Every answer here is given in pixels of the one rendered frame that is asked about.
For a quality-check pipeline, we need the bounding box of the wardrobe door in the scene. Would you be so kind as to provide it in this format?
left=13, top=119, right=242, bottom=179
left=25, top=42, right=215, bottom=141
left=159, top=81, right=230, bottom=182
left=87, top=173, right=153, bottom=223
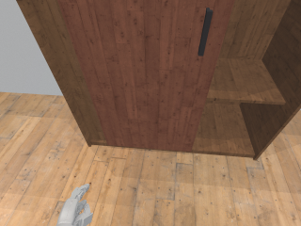
left=57, top=0, right=235, bottom=152
left=29, top=0, right=106, bottom=140

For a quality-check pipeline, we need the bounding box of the handle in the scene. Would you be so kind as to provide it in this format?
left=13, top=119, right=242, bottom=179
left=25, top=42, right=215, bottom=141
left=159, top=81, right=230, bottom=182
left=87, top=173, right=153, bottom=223
left=198, top=8, right=213, bottom=57

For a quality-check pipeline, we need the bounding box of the left robot hand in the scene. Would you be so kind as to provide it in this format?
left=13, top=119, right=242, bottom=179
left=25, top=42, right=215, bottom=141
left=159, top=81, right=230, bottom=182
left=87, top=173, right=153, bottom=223
left=56, top=184, right=93, bottom=226

